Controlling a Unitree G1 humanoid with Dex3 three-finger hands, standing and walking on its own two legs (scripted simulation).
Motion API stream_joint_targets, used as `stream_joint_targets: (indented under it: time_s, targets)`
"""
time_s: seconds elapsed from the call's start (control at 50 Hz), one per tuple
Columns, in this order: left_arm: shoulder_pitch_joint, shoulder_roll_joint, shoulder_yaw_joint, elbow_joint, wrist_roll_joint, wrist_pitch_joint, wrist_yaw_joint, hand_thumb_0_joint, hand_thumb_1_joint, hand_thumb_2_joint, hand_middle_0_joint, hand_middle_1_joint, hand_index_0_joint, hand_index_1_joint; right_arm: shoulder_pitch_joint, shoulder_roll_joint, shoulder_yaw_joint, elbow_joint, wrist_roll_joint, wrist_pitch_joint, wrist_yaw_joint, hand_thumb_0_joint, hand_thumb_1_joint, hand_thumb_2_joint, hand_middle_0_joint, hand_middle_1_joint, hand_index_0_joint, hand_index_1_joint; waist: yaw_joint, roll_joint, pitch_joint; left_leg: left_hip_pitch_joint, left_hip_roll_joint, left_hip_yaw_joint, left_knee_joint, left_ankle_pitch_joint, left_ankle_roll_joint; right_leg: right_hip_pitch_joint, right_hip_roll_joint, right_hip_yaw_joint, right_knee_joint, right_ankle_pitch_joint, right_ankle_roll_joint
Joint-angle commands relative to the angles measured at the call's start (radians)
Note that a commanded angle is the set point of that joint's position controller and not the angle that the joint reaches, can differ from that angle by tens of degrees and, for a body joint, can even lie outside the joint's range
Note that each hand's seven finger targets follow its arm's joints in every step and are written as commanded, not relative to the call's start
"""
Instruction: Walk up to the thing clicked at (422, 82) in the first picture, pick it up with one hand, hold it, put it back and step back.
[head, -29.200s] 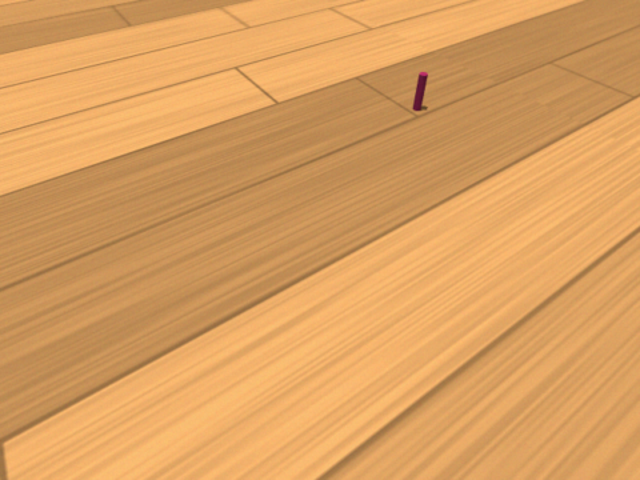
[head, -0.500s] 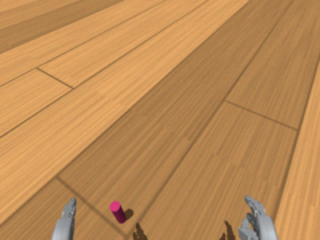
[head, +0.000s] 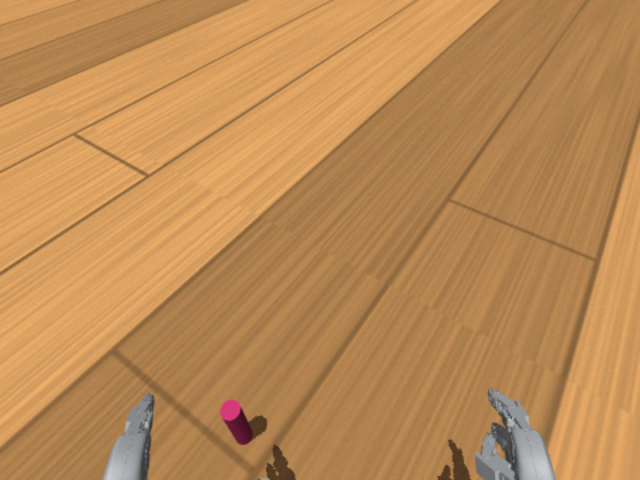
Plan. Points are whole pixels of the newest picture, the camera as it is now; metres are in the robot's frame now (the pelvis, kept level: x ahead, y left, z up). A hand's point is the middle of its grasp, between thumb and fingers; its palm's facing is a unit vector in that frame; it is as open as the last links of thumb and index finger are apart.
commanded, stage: home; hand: left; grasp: from the side
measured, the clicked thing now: (237, 423) +0.38 +0.23 -0.61
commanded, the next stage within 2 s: stand in 0.54 s
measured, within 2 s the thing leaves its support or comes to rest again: neither
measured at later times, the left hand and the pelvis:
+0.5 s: hand (178, 467) +0.17 +0.18 -0.05, palm faces +0.11 -0.96 -0.27, open 17.6 cm; pelvis +0.00 +0.00 +0.00, yaw +0 degrees
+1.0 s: hand out of the picture +0.15 +0.21 -0.09, palm faces -0.03 -0.94 -0.33, open 11.6 cm; pelvis +0.00 +0.00 +0.01, yaw +0 degrees
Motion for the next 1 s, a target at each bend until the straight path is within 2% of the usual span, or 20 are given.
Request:
stream_joint_targets:
  time_s: [0.0,0.04,0.06,0.16,0.2,0.28,0.34,0.36,0.4,0.54,0.62,0.68,0.72,0.78,0.8,0.82,0.84,0.86,0.9,0.98]
  targets:
    - [-0.046,0.124,0.077,-0.214,0.012,-0.06,0.018,0.0,-0.602,0.026,-0.044,-0.048,-0.044,-0.047,-0.07,-0.114,-0.053,-0.159,-0.001,-0.054,-0.011,0.0,-0.899,-0.901,0.2,0.3,0.2,0.3,0.001,-0.006,-0.082,0.105,-0.043,0.033,-0.15,0.156,0.032,0.023,0.029,-0.017,-0.178,0.164,-0.013]
    - [-0.047,0.12,0.068,-0.215,0.012,-0.059,0.016,0.0,-0.598,0.029,-0.044,-0.049,-0.044,-0.048,-0.073,-0.114,-0.052,-0.16,-0.001,-0.055,-0.013,0.0,-0.899,-0.901,0.2,0.3,0.2,0.3,-0.004,-0.009,-0.08,0.101,-0.042,0.032,-0.146,0.165,0.032,0.018,0.03,-0.018,-0.176,0.176,-0.012]
    - [0.003,0.07,0.043,-0.128,0.012,-0.053,0.013,0.0,-0.59,0.033,-0.045,-0.05,-0.045,-0.049,-0.068,-0.107,-0.048,-0.153,-0.003,-0.054,-0.008,0.0,-0.899,-0.901,0.2,0.3,0.2,0.3,-0.013,-0.033,-0.055,0.089,-0.041,0.03,-0.148,0.148,0.033,0.012,0.033,-0.021,-0.173,0.161,-0.011]
    - [-0.054,0.125,0.077,-0.238,0.013,-0.064,0.018,0.0,-0.594,0.031,-0.045,-0.049,-0.044,-0.049,-0.064,-0.12,-0.06,-0.159,-0.002,-0.053,-0.01,0.0,-0.899,-0.901,0.2,0.3,0.2,0.3,0.0,0.006,-0.099,0.113,-0.041,0.031,-0.147,0.18,0.029,0.029,0.031,-0.019,-0.168,0.189,-0.014]
    - [0.0,0.079,0.05,-0.15,0.014,-0.056,0.015,0.0,-0.606,0.024,-0.043,-0.048,-0.043,-0.047,-0.064,-0.11,-0.053,-0.155,-0.004,-0.053,-0.008,0.0,-0.899,-0.901,0.2,0.3,0.2,0.3,-0.004,-0.023,-0.077,0.104,-0.039,0.028,-0.153,0.166,0.03,0.023,0.035,-0.023,-0.167,0.173,-0.014]
    - [-0.068,0.131,0.08,-0.221,0.015,-0.063,0.02,0.0,-0.597,0.029,-0.044,-0.049,-0.044,-0.048,-0.065,-0.114,-0.055,-0.153,-0.003,-0.053,-0.012,0.0,-0.899,-0.901,0.2,0.3,0.2,0.3,-0.003,0.003,-0.088,0.105,-0.042,0.03,-0.153,0.154,0.03,0.019,0.032,-0.02,-0.175,0.162,-0.013]
    - [-0.057,0.114,0.066,-0.208,0.013,-0.062,0.018,0.0,-0.575,0.042,-0.047,-0.053,-0.046,-0.052,-0.07,-0.113,-0.051,-0.154,-0.004,-0.057,-0.011,0.0,-0.899,-0.901,0.2,0.3,0.2,0.3,-0.009,-0.002,-0.065,0.099,-0.041,0.029,-0.158,0.132,0.031,0.013,0.031,-0.02,-0.179,0.141,-0.013]
    - [0.01,0.071,0.043,-0.128,0.014,-0.055,0.015,0.0,-0.578,0.04,-0.046,-0.052,-0.046,-0.052,-0.07,-0.11,-0.049,-0.151,-0.005,-0.058,-0.01,0.0,-0.899,-0.901,0.2,0.3,0.2,0.3,-0.008,-0.031,-0.058,0.096,-0.038,0.024,-0.161,0.141,0.032,0.017,0.036,-0.025,-0.172,0.147,-0.013]
    - [-0.047,0.115,0.071,-0.217,0.012,-0.062,0.019,0.0,-0.588,0.034,-0.045,-0.051,-0.045,-0.05,-0.072,-0.114,-0.053,-0.156,-0.002,-0.057,-0.01,0.0,-0.899,-0.901,0.2,0.3,0.2,0.3,0.005,0.022,-0.078,0.106,-0.039,0.028,-0.165,0.136,0.028,0.012,0.032,-0.021,-0.169,0.139,-0.019]
    - [-0.003,0.088,0.051,-0.157,0.014,-0.061,0.015,0.0,-0.588,0.034,-0.045,-0.051,-0.045,-0.05,-0.067,-0.107,-0.048,-0.148,-0.005,-0.06,-0.007,0.0,-0.899,-0.901,0.2,0.3,0.2,0.3,-0.003,-0.023,-0.052,0.088,-0.04,0.026,-0.159,0.121,0.031,0.004,0.035,-0.026,-0.175,0.126,-0.015]
    - [-0.032,0.116,0.066,-0.21,0.016,-0.066,0.016,0.0,-0.582,0.038,-0.046,-0.051,-0.046,-0.051,-0.062,-0.12,-0.058,-0.154,-0.005,-0.057,-0.007,0.0,-0.899,-0.901,0.2,0.3,0.2,0.3,-0.004,-0.009,-0.113,0.113,-0.038,0.023,-0.149,0.185,0.029,0.024,0.036,-0.027,-0.157,0.186,-0.015]
    - [-0.014,0.096,0.052,-0.184,0.015,-0.062,0.015,0.0,-0.342,0.278,-0.2,-0.291,-0.2,-0.291,-0.06,-0.109,-0.052,-0.148,-0.006,-0.058,-0.009,0.0,-0.9,-0.9,0.2,0.3,0.2,0.3,-0.007,-0.013,-0.094,0.109,-0.039,0.031,-0.139,0.19,0.031,0.024,0.033,-0.02,-0.162,0.2,-0.011]
    - [-0.043,0.115,0.069,-0.228,0.016,-0.066,0.019,0.0,-0.182,0.438,-0.2,-0.3,-0.2,-0.301,-0.057,-0.114,-0.058,-0.149,-0.007,-0.055,-0.012,0.0,-0.9,-0.9,0.2,0.3,0.2,0.3,-0.003,0.001,-0.121,0.124,-0.038,0.032,-0.138,0.213,0.03,0.035,0.031,-0.017,-0.158,0.225,-0.013]
    - [-0.036,0.097,0.051,-0.192,0.015,-0.061,0.016,0.0,0.058,0.678,-0.2,-0.3,-0.2,-0.301,-0.067,-0.113,-0.052,-0.148,-0.006,-0.058,-0.009,0.0,-0.9,-0.9,0.2,0.3,0.2,0.3,-0.011,-0.003,-0.06,0.1,-0.038,0.029,-0.151,0.15,0.03,0.004,0.033,-0.023,-0.17,0.157,-0.013]
    - [-0.054,0.119,0.075,-0.229,0.015,-0.066,0.022,0.0,0.138,0.758,-0.2,-0.3,-0.2,-0.301,-0.073,-0.127,-0.065,-0.162,-0.006,-0.061,-0.013,0.0,-0.9,-0.9,0.2,0.3,0.2,0.3,-0.006,-0.012,-0.101,0.113,-0.038,0.028,-0.145,0.176,0.031,0.027,0.031,-0.022,-0.167,0.183,-0.013]
    - [-0.011,0.096,0.058,-0.156,0.016,-0.06,0.017,0.0,0.218,0.838,-0.2,-0.3,-0.2,-0.301,-0.062,-0.112,-0.052,-0.141,-0.006,-0.058,-0.01,0.0,-0.9,-0.9,0.2,0.3,0.2,0.3,-0.004,-0.02,-0.071,0.101,-0.04,0.031,-0.149,0.16,0.032,0.015,0.031,-0.021,-0.171,0.168,-0.012]
    - [-0.203,0.247,0.105,0.195,0.109,-0.17,-0.028,0.0,0.298,0.9,-0.2,-0.3,-0.2,-0.301,-0.122,-0.264,-0.096,0.069,-0.116,0.01,0.049,0.0,-0.9,-0.9,0.2,0.3,0.2,0.3,0.023,-0.067,0.077,0.159,0.006,-0.042,-0.211,0.29,0.071,0.112,-0.046,0.07,-0.184,0.221,-0.07]
    - [-0.155,0.253,0.111,0.267,0.12,-0.214,-0.053,0.0,0.378,0.9,-0.2,-0.3,-0.2,-0.301,-0.117,-0.261,-0.107,0.106,-0.128,0.042,0.088,0.0,-0.9,-0.9,0.2,0.3,0.2,0.3,0.033,-0.113,0.008,0.186,-0.005,-0.006,-0.174,0.269,0.093,0.153,-0.069,0.102,-0.215,0.247,-0.092]
    - [-0.199,0.27,0.103,0.321,0.112,-0.259,-0.077,0.0,0.538,0.9,-0.2,-0.3,-0.2,-0.301,-0.117,-0.24,-0.104,0.119,-0.111,0.064,0.118,0.0,-0.9,-0.9,0.2,0.3,0.2,0.3,0.01,-0.119,0.042,0.192,-0.019,-0.01,-0.209,0.202,0.099,0.118,-0.082,0.146,-0.245,0.197,-0.108]
    - [-0.229,0.275,0.09,0.468,0.068,-0.291,-0.099,0.0,0.858,0.9,-0.2,-0.3,-0.2,-0.301,-0.117,-0.245,-0.113,0.173,-0.059,0.067,0.165,0.0,-0.9,-0.9,0.2,0.3,0.2,0.3,0.024,-0.072,-0.006,0.28,-0.02,-0.01,-0.244,0.198,0.089,0.177,-0.091,0.142,-0.285,0.219,-0.087]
